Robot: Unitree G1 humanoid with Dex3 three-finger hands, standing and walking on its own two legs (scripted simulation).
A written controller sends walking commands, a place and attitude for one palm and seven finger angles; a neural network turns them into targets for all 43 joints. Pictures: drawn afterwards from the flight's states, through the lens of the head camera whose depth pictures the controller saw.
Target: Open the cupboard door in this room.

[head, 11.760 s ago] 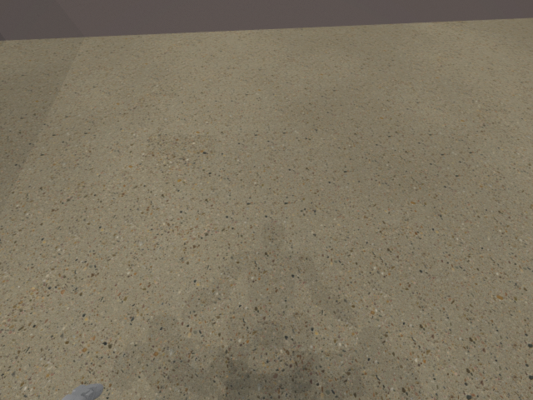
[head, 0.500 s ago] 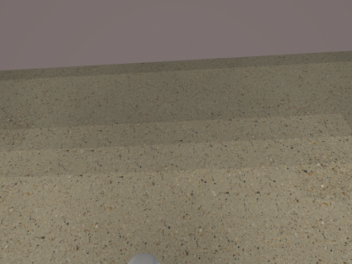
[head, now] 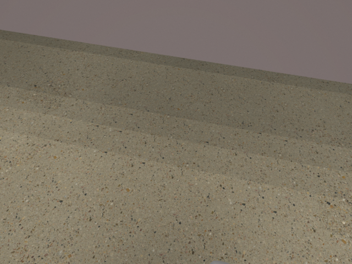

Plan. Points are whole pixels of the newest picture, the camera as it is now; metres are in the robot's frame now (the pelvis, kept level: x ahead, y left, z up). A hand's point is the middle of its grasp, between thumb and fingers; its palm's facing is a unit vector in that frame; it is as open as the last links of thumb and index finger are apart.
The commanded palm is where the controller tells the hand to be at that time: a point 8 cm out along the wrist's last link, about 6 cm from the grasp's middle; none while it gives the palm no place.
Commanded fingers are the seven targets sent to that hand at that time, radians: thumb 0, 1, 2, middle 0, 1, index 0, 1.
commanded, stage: turn or walk to find it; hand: left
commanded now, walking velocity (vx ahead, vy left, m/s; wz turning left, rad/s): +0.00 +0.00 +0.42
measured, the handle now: out of the picture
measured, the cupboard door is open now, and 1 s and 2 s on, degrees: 0 0 0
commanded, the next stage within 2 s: none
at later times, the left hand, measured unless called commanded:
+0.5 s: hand out of the picture -0.01 +0.15 -0.16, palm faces +0.25 -0.93 -0.26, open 7.3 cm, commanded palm none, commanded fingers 0.00 0.90 0.90 -0.20 -0.30 -0.20 -0.30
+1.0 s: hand out of the picture -0.05 +0.19 -0.16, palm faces +0.44 -0.86 -0.28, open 7.4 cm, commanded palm none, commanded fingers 0.00 0.90 0.90 -0.20 -0.30 -0.20 -0.30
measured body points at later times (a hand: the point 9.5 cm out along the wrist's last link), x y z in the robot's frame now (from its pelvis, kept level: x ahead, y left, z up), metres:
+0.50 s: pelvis -0.02 -0.05 +0.00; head +0.01 -0.06 +0.45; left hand -0.03 +0.20 -0.14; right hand +0.07 -0.29 -0.16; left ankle -0.10 +0.10 -0.68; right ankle +0.00 -0.14 -0.74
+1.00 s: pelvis -0.04 -0.04 -0.01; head -0.01 -0.04 +0.44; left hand -0.07 +0.23 -0.14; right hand +0.13 -0.23 -0.16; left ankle -0.09 +0.09 -0.74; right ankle +0.01 -0.14 -0.73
